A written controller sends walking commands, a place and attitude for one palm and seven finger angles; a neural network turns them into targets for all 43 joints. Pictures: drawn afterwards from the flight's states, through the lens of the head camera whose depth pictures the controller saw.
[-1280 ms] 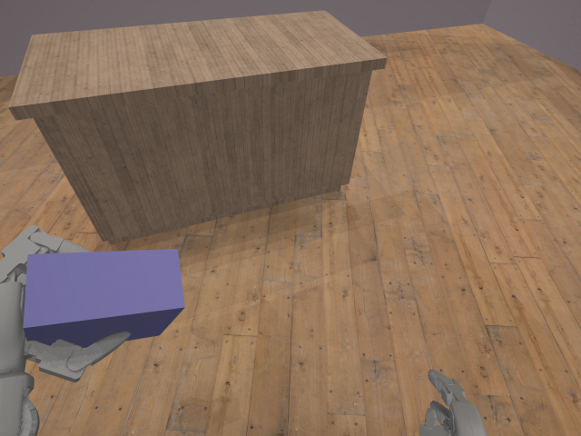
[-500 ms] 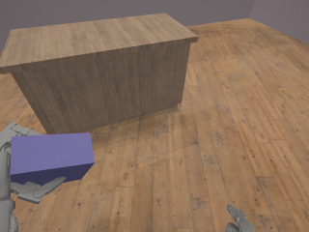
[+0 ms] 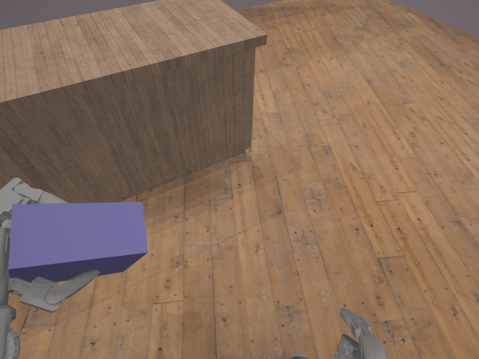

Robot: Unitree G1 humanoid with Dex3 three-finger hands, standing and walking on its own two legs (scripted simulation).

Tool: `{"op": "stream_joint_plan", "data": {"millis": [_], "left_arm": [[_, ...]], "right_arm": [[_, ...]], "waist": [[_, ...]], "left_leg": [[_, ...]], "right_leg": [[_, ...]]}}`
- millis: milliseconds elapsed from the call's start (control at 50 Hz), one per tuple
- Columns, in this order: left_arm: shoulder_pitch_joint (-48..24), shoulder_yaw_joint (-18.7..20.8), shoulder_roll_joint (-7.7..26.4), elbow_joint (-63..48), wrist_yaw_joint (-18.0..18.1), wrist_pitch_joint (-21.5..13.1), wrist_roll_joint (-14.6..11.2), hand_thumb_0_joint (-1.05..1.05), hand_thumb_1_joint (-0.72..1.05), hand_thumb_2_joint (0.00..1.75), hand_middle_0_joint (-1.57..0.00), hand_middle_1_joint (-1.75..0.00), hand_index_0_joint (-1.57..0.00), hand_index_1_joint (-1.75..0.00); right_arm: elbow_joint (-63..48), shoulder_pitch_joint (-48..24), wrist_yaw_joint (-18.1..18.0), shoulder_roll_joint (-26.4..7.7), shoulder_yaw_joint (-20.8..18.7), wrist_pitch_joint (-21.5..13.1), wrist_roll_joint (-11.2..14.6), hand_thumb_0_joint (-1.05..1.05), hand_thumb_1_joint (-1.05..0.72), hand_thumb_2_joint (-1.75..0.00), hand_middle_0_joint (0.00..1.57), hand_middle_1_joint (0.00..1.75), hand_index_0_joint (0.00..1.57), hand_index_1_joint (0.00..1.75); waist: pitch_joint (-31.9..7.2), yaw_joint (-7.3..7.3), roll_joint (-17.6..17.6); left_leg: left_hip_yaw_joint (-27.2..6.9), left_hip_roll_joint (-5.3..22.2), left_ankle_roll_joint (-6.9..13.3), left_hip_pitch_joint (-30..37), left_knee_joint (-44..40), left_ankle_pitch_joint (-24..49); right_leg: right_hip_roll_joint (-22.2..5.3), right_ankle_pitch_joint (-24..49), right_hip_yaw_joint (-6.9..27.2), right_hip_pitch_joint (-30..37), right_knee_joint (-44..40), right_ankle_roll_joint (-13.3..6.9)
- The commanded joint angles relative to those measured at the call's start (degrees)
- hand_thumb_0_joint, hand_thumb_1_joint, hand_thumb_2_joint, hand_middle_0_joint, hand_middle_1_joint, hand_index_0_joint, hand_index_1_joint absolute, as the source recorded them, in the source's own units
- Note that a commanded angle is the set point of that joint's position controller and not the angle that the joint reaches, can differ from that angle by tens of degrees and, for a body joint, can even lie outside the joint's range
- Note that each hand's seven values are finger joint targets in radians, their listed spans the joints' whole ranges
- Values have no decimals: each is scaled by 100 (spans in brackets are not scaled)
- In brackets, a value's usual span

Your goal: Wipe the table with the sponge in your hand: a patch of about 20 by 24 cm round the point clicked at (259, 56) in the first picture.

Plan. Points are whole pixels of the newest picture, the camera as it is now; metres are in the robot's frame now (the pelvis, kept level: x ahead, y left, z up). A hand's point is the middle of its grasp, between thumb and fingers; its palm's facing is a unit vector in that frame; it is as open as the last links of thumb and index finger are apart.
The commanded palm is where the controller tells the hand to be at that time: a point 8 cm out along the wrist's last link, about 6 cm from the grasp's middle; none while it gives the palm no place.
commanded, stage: walk to a spot facing it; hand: left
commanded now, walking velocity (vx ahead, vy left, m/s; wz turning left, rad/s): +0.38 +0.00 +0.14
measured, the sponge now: (98, 242) +0.24 +0.20 +0.14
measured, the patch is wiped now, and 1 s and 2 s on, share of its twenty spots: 0.00 0.00 0.00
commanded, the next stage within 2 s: none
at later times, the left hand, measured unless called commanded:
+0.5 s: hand (107, 150) +0.37 +0.22 +0.17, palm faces +0.49 -0.77 -0.40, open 10.7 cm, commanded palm +0.31 +0.26 +0.18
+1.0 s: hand (133, 123) +0.44 +0.20 +0.16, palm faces +0.61 -0.65 -0.45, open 10.7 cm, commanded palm +0.37 +0.23 +0.18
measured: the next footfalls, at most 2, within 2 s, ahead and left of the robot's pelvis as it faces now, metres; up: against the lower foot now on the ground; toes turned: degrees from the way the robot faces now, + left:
right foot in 0.04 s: +0.12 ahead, -0.11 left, +0.00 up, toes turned -10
left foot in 0.46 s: +0.29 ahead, +0.10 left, +0.00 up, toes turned +14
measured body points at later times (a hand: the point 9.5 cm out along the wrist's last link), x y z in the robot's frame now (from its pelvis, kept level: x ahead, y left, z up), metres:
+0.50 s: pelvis +0.17 -0.03 -0.02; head +0.18 -0.02 +0.43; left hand +0.34 +0.26 +0.19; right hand +0.36 -0.27 -0.09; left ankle +0.25 +0.09 -0.74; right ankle +0.09 -0.11 -0.71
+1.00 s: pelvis +0.30 -0.08 +0.00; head +0.35 -0.07 +0.45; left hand +0.40 +0.24 +0.19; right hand +0.52 -0.28 -0.10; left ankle +0.32 +0.05 -0.70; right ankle +0.27 -0.20 -0.73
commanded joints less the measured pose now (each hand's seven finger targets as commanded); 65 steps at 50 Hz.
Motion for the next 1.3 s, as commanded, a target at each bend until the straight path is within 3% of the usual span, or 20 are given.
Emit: {"op": "stream_joint_plan", "data": {"millis": [0, 40, 120, 220, 380, 400, 440, 480, 580, 680, 700, 740, 760, 860, 980, 1000, 1040, 1060, 1160, 1280], "left_arm": [[-339, 783, 980, -1259, 95, -359, -92, 0, 10, 130, -120, -160, -120, -160], [-435, 1359, 1576, -1442, 162, -425, -163, 0, 10, 130, -120, -160, -120, -160], [97, 1353, 1359, -1811, 72, -603, -197, 0, 10, 130, -120, -160, -120, -160], [205, 1201, 1113, -1614, 146, -665, -202, 0, 10, 130, -120, -160, -120, -160], [-599, 797, 1055, -1629, 292, -560, -135, 0, 10, 130, -120, -160, -120, -160], [-701, 637, 974, -1665, 273, -580, -136, 0, 10, 130, -120, -160, -120, -160], [-1054, 706, 1017, -1925, 279, -715, -197, 0, 10, 130, -120, -160, -120, -160], [-1184, 922, 1386, -1474, 133, -658, -145, 0, 10, 130, -120, -160, -120, -160], [-113, 982, 941, -2050, 84, -703, -249, 0, 10, 130, -120, -160, -120, -160], [-383, 687, 651, -1251, 86, -544, -215, 0, 10, 130, -120, -160, -120, -160], [-575, 637, 683, -1185, 71, -472, -183, 0, 10, 130, -120, -160, -120, -160], [-876, 893, 1257, -1001, 144, -339, -172, 0, 10, 130, -120, -160, -120, -160], [-1120, 901, 1277, -1073, 170, -333, -179, 0, 10, 130, -120, -160, -120, -160], [-861, 723, 1015, -1316, 132, -519, -48, 0, 10, 130, -120, -160, -120, -160], [-255, 964, 1098, -2203, 355, -490, -172, 0, 10, 130, -120, -160, -120, -160], [-91, 936, 1076, -2284, 366, -527, -221, 0, 10, 130, -120, -160, -120, -160], [-393, 1057, 1206, -2756, 375, -694, -285, 0, 10, 130, -120, -160, -120, -160], [-402, 1156, 1372, -1978, 215, -624, -178, 0, 10, 130, -120, -160, -120, -160], [314, 1206, 1029, -2289, 26, -553, -341, 0, 10, 130, -120, -160, -120, -160], [31, 799, 642, -1665, -42, -366, -383, 0, 10, 130, -120, -160, -120, -160]], "right_arm": [[-770, -611, -60, -862, -433, -186, 89, 0, -90, -90, 20, 30, 20, 30], [-932, -877, -6, -770, -387, -154, 77, 0, -90, -90, 20, 30, 20, 30], [-648, -988, 69, -774, -390, 93, 76, 0, -90, -90, 20, 30, 20, 30], [-718, -816, 38, -760, -414, 225, 28, 0, -90, -90, 20, 30, 20, 30], [-897, -531, -70, -798, -482, 49, 18, 0, -90, -90, 20, 30, 20, 30], [-920, -474, -122, -875, -528, 27, 46, 0, -90, -90, 20, 30, 20, 30], [-970, -544, -42, -999, -522, -49, 64, 0, -90, -90, 20, 30, 20, 30], [-856, -728, 49, -1010, -521, -71, 73, 0, -90, -90, 20, 30, 20, 30], [-800, -730, 76, -880, -508, -217, 112, 0, -90, -90, 20, 30, 20, 30], [-733, -577, -54, -886, -486, -232, 133, 0, -90, -90, 20, 30, 20, 30], [-770, -544, -80, -820, -465, -207, 151, 0, -90, -90, 20, 30, 20, 30], [-812, -774, -105, -673, -374, -189, 120, 0, -90, -90, 20, 30, 20, 30], [-712, -875, -89, -823, -389, -243, 57, 0, -90, -90, 20, 30, 20, 30], [-585, -931, -30, -735, -309, -58, 15, 0, -90, -90, 20, 30, 20, 30], [-1041, -671, -9, -685, -493, 33, 60, 0, -90, -90, 20, 30, 20, 30], [-1084, -560, -53, -751, -563, 45, 98, 0, -90, -90, 20, 30, 20, 30], [-1157, -644, 72, -1045, -643, -29, 158, 0, -90, -90, 20, 30, 20, 30], [-1012, -591, 166, -1155, -683, -85, 145, 0, -90, -90, 20, 30, 20, 30], [-910, -638, 169, -986, -698, -116, 253, 0, -90, -90, 20, 30, 20, 30], [-858, -562, 13, -989, -563, -283, 206, 0, -90, -90, 20, 30, 20, 30]], "waist": [[-1085, 141, 237], [-1353, 221, -1602], [-914, 81, -428], [-792, 10, -719], [-856, 4, -617], [-1030, -113, -151], [-1272, -44, 1701], [-733, -42, 1346], [-691, 154, 1326], [-586, 118, 1024], [-561, 129, 375], [-154, 281, -2264], [-291, 222, -1906], [-329, 167, -1101], [-1395, 20, -924], [-1672, -172, -311], [-1788, -53, 1815], [-1282, -135, 1083], [-946, 62, 1322], [-773, 83, 1327]], "left_leg": [[32, 259, 808, -984, 1692, 1703], [-458, -646, 470, -3307, 4546, -1227], [-1130, -129, 229, -3648, 5055, -378], [-561, -110, 260, -2834, 2714, 224], [477, -871, 505, -555, 171, 1046], [177, -734, 648, 288, -126, 1158], [-3473, 1405, 1834, 1616, -734, 2393], [-4115, 1747, 2114, 279, -1321, 102], [-1875, 807, 1500, -1319, -1393, -732], [-1158, 286, 1005, -2081, -545, -1764], [-915, 11, 846, -2184, 355, -1692], [-407, -822, 410, -3667, 3554, -1299], [-962, -568, 358, -3849, 4212, -927], [-355, -440, 244, -2983, 2874, -604], [741, -1261, 357, -735, 49, 685], [309, -1013, 545, 532, -308, 1331], [-3829, 1591, 2071, 1826, -430, 4985], [-3929, 1626, 2062, 1234, -585, 4154], [-2162, 708, 1602, -680, -867, 1518], [-1752, 378, 1242, -1352, -591, 871]], "right_leg": [[92, 584, 18, 2433, -1416, -238], [-2151, 1459, 3841, 3282, -2251, -1367], [-1974, 1589, 2506, 2634, -2239, -1239], [-1526, 2978, 883, 2123, -2124, -923], [-1181, 2739, 321, 1724, -983, -595], [-1049, 2734, 157, 1348, 7, -407], [84, -1383, 317, -701, 2544, 20], [-251, -1489, 1168, -1146, 3182, 27], [-322, -620, 482, 246, 1268, 98], [165, -375, -300, 1829, -689, 214], [-69, -762, 128, 1893, -1308, 97], [-2331, -1012, 3525, 2115, -3053, -935], [-2536, -391, 3714, 2317, -2964, -1147], [-1871, 3995, 679, 2636, -1928, -678], [-1508, 4800, -377, 2410, 6, -293], [-1346, 4046, -433, 1561, 1244, -38], [-7, -2178, 328, -1038, 3754, 306], [-243, -1831, 922, -1513, 3887, 235], [-367, -574, 662, -651, 2240, 396], [259, -289, -24, 1005, -246, 521]]}}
